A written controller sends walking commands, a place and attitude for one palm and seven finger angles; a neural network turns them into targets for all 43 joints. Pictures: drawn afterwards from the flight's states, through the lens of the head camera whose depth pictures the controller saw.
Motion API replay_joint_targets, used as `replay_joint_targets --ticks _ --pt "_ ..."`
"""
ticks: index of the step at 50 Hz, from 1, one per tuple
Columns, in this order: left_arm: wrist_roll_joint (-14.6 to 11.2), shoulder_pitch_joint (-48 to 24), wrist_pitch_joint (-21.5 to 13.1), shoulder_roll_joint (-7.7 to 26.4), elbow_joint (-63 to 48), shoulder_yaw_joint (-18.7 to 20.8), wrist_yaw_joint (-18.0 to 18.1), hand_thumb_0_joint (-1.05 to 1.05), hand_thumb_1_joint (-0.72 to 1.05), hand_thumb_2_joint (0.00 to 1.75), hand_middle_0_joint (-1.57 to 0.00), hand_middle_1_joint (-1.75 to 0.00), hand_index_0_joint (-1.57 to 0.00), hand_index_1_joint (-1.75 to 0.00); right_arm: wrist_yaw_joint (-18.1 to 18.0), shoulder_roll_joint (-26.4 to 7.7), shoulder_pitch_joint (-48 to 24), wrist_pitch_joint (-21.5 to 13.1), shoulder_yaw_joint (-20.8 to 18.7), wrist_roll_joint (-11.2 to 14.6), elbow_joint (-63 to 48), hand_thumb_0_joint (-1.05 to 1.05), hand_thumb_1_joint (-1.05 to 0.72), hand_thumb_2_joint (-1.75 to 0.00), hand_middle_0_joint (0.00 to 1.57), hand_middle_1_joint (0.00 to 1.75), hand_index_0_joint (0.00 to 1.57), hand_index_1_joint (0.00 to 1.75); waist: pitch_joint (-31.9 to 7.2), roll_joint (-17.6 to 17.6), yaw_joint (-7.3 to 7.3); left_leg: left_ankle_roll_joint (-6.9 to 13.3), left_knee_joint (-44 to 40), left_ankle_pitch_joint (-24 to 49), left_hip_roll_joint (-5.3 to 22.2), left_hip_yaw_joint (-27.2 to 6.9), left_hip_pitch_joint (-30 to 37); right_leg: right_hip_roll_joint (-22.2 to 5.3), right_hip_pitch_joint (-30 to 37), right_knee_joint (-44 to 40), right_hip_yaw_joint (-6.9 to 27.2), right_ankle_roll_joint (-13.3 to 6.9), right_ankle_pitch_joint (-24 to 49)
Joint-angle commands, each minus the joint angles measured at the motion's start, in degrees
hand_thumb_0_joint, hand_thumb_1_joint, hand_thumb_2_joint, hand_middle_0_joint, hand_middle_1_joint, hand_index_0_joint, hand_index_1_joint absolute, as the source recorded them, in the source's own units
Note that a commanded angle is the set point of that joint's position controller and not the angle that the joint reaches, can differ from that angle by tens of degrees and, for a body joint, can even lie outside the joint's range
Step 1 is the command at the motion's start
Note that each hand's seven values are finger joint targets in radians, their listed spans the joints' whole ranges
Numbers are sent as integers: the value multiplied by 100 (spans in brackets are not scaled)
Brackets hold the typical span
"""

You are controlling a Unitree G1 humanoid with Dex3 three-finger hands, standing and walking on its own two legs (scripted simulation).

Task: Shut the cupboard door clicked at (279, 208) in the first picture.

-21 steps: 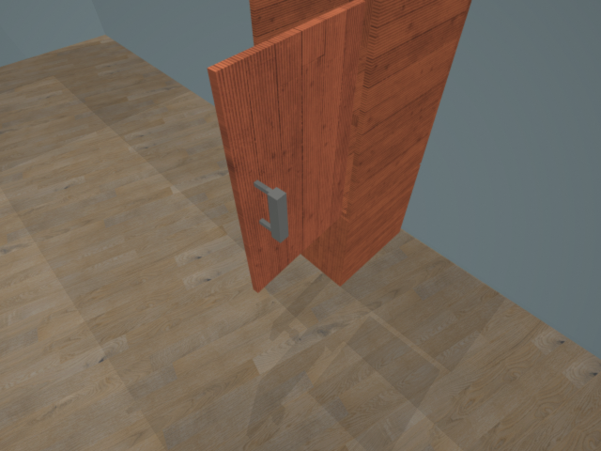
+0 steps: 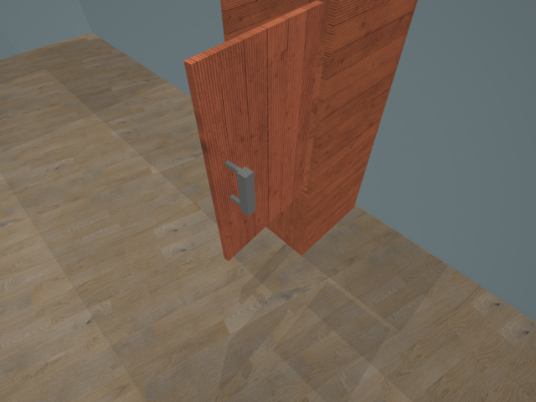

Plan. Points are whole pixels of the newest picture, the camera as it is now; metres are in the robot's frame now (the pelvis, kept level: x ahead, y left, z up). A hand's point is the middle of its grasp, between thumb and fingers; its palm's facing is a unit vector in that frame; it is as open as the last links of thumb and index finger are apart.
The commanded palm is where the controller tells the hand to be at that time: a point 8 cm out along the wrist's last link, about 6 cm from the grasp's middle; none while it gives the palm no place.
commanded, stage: look at it before walking up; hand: left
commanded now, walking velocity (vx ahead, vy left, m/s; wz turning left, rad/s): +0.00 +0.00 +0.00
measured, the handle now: (239, 187) +0.55 +0.10 -0.06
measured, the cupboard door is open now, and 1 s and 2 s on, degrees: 94 94 94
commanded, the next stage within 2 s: walk around to get in front in 0.42 s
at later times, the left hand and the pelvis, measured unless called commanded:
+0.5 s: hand out of the picture +0.03 +0.21 -0.17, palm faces +0.01 -0.96 -0.26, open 7.4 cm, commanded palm none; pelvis +0.00 +0.00 +0.00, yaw +0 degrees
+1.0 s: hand out of the picture +0.06 +0.17 -0.18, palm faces -0.11 -0.95 -0.29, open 7.4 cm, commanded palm none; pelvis -0.03 -0.03 -0.03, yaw -11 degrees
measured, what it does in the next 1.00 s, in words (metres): stands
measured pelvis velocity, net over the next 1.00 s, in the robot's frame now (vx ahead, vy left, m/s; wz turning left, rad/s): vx -0.03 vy -0.03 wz -0.19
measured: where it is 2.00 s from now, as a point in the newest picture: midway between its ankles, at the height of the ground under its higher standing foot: outside the picture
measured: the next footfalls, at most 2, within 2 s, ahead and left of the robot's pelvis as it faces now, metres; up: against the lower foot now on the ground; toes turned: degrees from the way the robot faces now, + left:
left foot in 1.54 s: +0.07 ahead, +0.09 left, +0.00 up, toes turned -30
right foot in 1.88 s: -0.08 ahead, -0.15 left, +0.00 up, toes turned -46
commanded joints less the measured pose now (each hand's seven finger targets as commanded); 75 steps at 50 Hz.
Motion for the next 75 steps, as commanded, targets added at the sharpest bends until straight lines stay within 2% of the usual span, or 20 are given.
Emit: replay_joint_targets --ticks 1,26,29,34,39,41,42,44,47,48,49,50,51,53,56,60,69,73,74,75 --pt "2 89 -85 929 -230 159 31 0 90 90 -20 -30 -20 -30 -45 -777 178 -80 -111 -26 -177 0 -90 -90 20 30 20 30 -125 -119 7 181 -203 1063 553 -475 -177 -825 105 -298 762 -45 1202" --pt "3 102 -87 930 -222 154 27 0 90 90 -20 -30 -20 -30 -39 -780 180 -86 -107 -25 -171 0 -90 -90 20 30 20 30 -109 -55 11 179 -242 1017 553 -494 -182 -837 79 -342 762 -43 1058" --pt "6 230 24 597 -229 137 43 0 90 90 -20 -30 -20 -30 -89 -425 424 -12 -72 -30 -141 0 -90 -90 20 30 20 30 -100 -129 -20 120 3 1036 608 -278 -119 -798 -154 -134 858 -19 1410" --pt "59 201 196 772 -478 333 -6 0 90 90 -20 -30 -20 -30 -162 -606 485 100 -239 -28 -340 0 -90 -90 20 30 20 30 -137 -185 -30 113 476 689 731 22 -266 -745 -502 394 1104 -112 1684" --pt "96 62 317 634 -847 423 -114 0 90 90 -20 -30 -20 -30 -201 -864 419 110 -408 -51 -629 0 -90 -90 20 30 20 30 -32 393 -40 478 186 282 1404 -481 -296 -271 -1335 1463 952 -6 719" --pt "103 -50 391 507 -1023 460 -163 0 90 90 -20 -30 -20 -30 -202 -944 371 59 -449 -86 -705 0 -90 -90 20 30 20 30 102 1037 -26 997 -281 813 2114 -974 -438 -65 -1738 2927 597 118 -1347" --pt "109 -79 418 471 -1086 501 -180 0 90 90 -20 -30 -20 -30 -202 -929 333 38 -444 -111 -753 0 -90 -90 20 30 20 30 120 1115 -3 1152 -277 1268 2256 -986 -456 -125 -1865 3403 674 138 -1788" --pt "101 5 415 417 -1146 523 -209 0 90 90 -20 -30 -20 -30 -209 -899 87 1 -445 -120 -912 0 -90 -90 20 30 20 30 85 820 141 1118 38 1749 2225 -679 -475 -293 -1780 3341 769 128 -1820" --pt "100 590 349 393 -1019 557 -256 0 90 90 -20 -30 -20 -30 -182 -1033 -225 46 -502 -124 -1043 0 -90 -90 20 30 20 30 -161 494 420 548 1048 1630 1738 122 -716 -254 -710 1750 356 169 -768" --pt "133 943 283 657 -923 620 -234 0 90 90 -20 -30 -20 -30 -163 -936 -248 84 -508 -55 -1091 0 -90 -90 20 30 20 30 -228 -363 590 170 2125 731 1219 497 -1206 -448 -75 584 772 95 474" --pt "215 1112 195 1407 -959 753 -119 0 90 90 -20 -30 -20 -30 -104 -474 -201 103 -440 7 -1333 0 -90 -90 20 30 20 30 -266 -2486 583 -238 3824 -1931 191 818 -2596 -1945 330 -231 3311 -469 2078" --pt "95 1197 220 1430 -945 729 -56 0 90 90 -20 -30 -20 -30 -92 -597 -402 172 -462 2 -1361 0 -90 -90 20 30 20 30 -179 -1924 642 -203 4640 -2428 124 -5 -2709 -2190 56 -173 3600 -824 2736" --pt "87 859 231 1364 -1042 705 -37 0 90 90 -20 -30 -20 -30 -49 -565 -247 186 -468 27 -1311 0 -90 -90 20 30 20 30 -158 -1518 400 -160 4956 -2009 315 -244 -2792 -2076 -86 -142 3144 -1074 1590" --pt "107 312 230 1041 -1289 663 -3 0 90 90 -20 -30 -20 -30 -39 -582 -498 185 -483 -1 -1318 0 -90 -90 20 30 20 30 24 -1135 209 -223 5068 -1368 398 -371 -2912 -1591 -449 -72 3075 -970 1199" --pt "93 453 152 956 -1315 631 13 0 90 90 -20 -30 -20 -30 -11 -425 -455 188 -448 1 -1304 0 -90 -90 20 30 20 30 -495 -455 175 -299 4666 -978 303 -312 -2646 -1312 -83 156 2674 -814 1952" --pt "91 736 159 999 -1256 638 7 0 90 90 -20 -30 -20 -30 -41 -419 -636 206 -450 22 -1414 0 -90 -90 20 30 20 30 -697 -720 283 -349 4263 -840 169 -336 -2816 -1116 525 240 2676 -625 2541" --pt "167 703 227 1080 -1423 683 -18 0 90 90 -20 -30 -20 -30 -47 -472 -1061 147 -452 85 -1768 0 -90 -90 20 30 20 30 -502 -861 351 -258 2968 -1228 -59 -463 -2237 -1047 -94 178 3522 -865 1818" --pt "133 359 258 1133 -1541 698 -34 0 90 90 -20 -30 -20 -30 -80 -491 -567 71 -447 130 -1701 0 -90 -90 20 30 20 30 -678 -826 109 -151 1506 -700 -173 -452 -1144 -795 -627 436 3488 -592 1765" --pt "116 239 264 1040 -1576 677 -22 0 90 90 -20 -30 -20 -30 -102 -538 -318 32 -465 135 -1630 0 -90 -90 20 30 20 30 -757 -718 -36 -138 769 -268 -54 -454 -327 -628 -1192 630 3364 -367 1360" --pt "63 185 267 808 -1650 623 -36 0 90 90 -20 -30 -20 -30 -148 -832 -11 -39 -496 97 -1578 0 -90 -90 20 30 20 30 -866 9 -179 68 -22 -252 675 -1106 501 -104 -1951 1128 2784 -90 370"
